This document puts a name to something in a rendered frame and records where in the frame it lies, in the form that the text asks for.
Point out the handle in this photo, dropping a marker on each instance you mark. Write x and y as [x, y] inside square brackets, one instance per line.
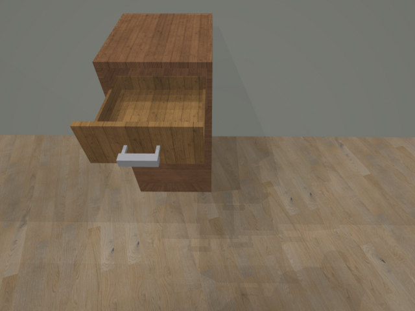
[138, 160]

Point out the drawer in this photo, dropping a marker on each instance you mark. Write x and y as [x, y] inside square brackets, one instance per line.
[145, 111]

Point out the cabinet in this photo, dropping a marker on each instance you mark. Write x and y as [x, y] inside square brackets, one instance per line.
[163, 45]

